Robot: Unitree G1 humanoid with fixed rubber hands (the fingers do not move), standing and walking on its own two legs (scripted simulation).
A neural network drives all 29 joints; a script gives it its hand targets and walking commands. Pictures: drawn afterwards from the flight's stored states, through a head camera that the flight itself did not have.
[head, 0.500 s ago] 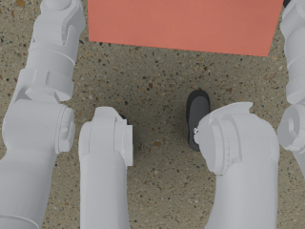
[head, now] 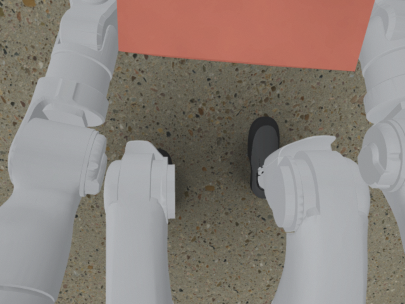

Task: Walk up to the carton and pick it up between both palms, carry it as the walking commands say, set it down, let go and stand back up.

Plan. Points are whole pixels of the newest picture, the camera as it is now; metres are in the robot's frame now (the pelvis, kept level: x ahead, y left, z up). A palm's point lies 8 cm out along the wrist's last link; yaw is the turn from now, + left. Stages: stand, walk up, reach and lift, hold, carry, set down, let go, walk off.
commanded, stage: reach and lift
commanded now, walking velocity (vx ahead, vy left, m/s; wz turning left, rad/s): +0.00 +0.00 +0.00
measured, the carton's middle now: out of the picture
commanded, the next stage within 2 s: none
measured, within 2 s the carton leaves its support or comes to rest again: leaves its support in 0.50 s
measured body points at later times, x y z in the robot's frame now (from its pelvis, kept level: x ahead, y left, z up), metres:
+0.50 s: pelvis +0.00 +0.01 -0.01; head +0.37 -0.02 +0.22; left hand +0.57 +0.10 -0.20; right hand +0.54 -0.25 -0.19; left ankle +0.10 +0.13 -0.34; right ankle +0.15 -0.14 -0.34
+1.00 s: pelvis -0.01 +0.00 +0.01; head +0.36 -0.06 +0.25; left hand +0.58 +0.09 -0.14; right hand +0.54 -0.26 -0.14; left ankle +0.10 +0.13 -0.34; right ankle +0.15 -0.14 -0.34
